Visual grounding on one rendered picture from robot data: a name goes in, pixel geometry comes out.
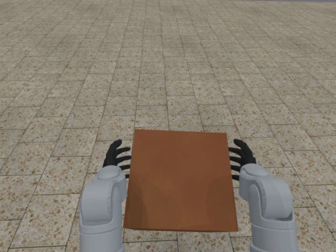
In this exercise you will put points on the left robot hand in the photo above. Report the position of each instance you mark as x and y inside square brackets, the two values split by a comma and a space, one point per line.
[112, 154]

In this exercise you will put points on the right robot hand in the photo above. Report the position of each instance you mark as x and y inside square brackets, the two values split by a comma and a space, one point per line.
[246, 156]

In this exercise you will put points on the left robot forearm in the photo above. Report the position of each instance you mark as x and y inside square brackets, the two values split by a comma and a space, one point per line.
[100, 211]

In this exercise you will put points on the carton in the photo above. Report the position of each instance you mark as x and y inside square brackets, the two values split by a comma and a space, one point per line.
[180, 181]

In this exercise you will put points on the right robot forearm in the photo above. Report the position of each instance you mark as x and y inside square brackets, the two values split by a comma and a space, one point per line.
[271, 210]

